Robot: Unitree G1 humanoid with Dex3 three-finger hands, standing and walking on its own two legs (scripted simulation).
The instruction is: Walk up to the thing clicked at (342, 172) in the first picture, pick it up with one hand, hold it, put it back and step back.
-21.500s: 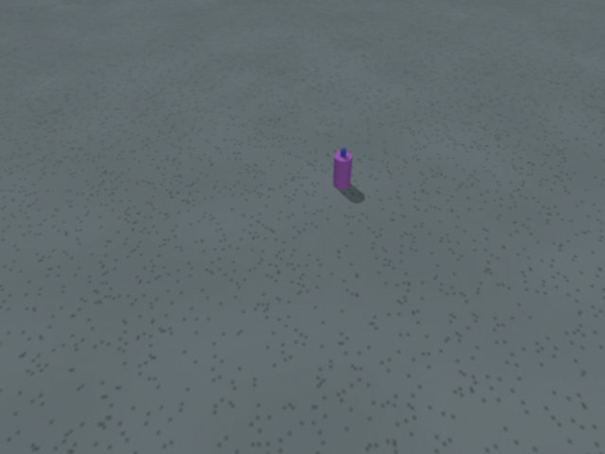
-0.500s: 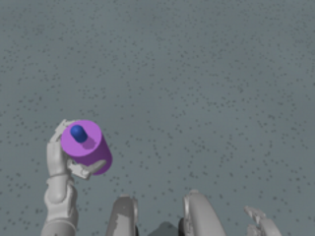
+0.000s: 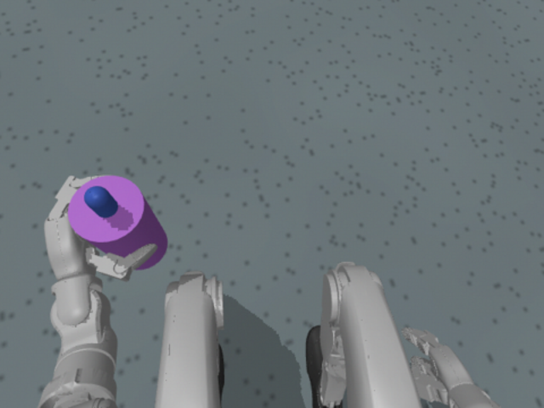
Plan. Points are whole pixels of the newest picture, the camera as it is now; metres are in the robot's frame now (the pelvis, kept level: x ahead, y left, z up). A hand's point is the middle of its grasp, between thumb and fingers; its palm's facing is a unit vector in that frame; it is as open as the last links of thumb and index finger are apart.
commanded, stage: crouch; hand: left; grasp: from the side
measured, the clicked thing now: (122, 224) +0.38 +0.22 -0.06
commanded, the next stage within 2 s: lower in 0.76 s
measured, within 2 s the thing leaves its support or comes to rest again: neither
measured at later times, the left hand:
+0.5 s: hand (131, 239) +0.39 +0.24 -0.15, palm faces +0.23 -0.97 -0.04, open 11.7 cm
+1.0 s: hand (135, 246) +0.38 +0.25 -0.20, palm faces +0.23 -0.97 -0.03, open 11.8 cm
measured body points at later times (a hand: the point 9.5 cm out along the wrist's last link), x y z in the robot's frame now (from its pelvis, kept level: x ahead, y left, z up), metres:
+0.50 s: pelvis -0.01 +0.00 -0.08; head +0.19 +0.06 +0.32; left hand +0.37 +0.29 -0.15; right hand +0.12 -0.27 -0.20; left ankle +0.08 +0.13 -0.38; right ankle +0.09 -0.13 -0.38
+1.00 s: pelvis -0.01 +0.01 -0.11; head +0.20 +0.08 +0.28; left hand +0.37 +0.30 -0.19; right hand +0.13 -0.27 -0.21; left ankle +0.08 +0.13 -0.38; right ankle +0.09 -0.13 -0.38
